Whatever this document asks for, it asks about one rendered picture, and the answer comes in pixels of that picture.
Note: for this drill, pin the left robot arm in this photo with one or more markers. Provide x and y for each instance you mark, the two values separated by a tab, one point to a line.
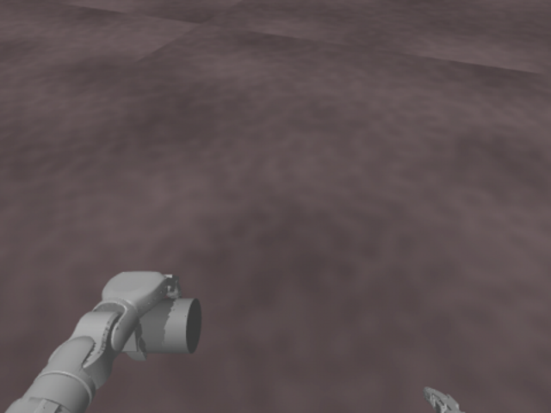
82	364

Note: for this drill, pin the left robot hand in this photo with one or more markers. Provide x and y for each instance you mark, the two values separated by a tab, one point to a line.
142	290

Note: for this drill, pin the bottle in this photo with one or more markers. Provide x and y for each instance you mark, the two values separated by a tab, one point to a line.
173	326

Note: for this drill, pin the right robot hand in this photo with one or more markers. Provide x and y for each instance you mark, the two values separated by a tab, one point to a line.
441	403

